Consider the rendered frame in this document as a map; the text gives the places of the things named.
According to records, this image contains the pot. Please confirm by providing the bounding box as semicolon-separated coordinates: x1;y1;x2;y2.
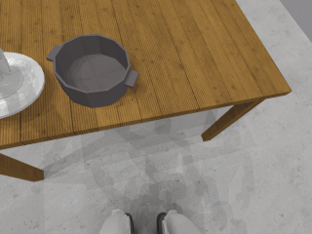
46;34;139;108

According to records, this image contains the lid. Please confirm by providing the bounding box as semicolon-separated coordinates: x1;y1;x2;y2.
0;52;45;119

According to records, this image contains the robot left thigh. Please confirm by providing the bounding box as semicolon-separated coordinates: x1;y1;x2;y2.
98;214;131;234

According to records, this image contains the table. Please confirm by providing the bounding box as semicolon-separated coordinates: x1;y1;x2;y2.
0;0;292;182

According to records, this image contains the robot left hand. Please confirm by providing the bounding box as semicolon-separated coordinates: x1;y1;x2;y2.
0;48;12;75

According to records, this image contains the left robot shin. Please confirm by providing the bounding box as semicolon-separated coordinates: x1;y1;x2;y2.
111;210;125;215

